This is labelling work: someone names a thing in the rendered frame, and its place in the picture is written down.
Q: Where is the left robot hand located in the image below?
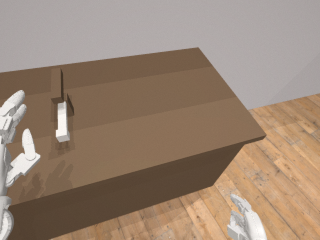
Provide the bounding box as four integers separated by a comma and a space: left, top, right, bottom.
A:
0, 90, 41, 197

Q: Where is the right robot hand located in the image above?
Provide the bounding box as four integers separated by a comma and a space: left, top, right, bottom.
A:
227, 193, 267, 240

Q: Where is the left robot forearm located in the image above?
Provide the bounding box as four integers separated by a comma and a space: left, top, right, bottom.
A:
0, 196, 14, 240

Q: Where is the counter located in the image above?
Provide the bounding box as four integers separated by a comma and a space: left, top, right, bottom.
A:
0, 47, 267, 240

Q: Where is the tap lever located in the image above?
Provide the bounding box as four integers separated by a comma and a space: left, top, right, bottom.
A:
56, 101, 70, 142

